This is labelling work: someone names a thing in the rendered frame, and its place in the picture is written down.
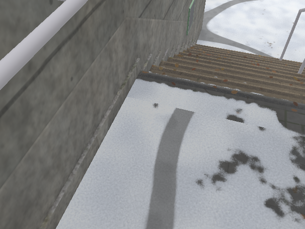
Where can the stairs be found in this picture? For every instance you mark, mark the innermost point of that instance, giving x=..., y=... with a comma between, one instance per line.
x=241, y=71

